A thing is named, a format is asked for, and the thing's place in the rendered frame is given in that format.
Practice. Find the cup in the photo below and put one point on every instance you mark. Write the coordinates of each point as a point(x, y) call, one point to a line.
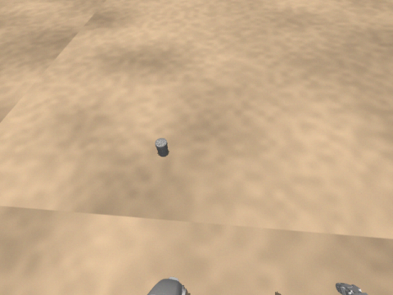
point(162, 148)

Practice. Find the right robot hand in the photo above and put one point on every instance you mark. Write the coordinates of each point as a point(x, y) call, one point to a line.
point(346, 289)

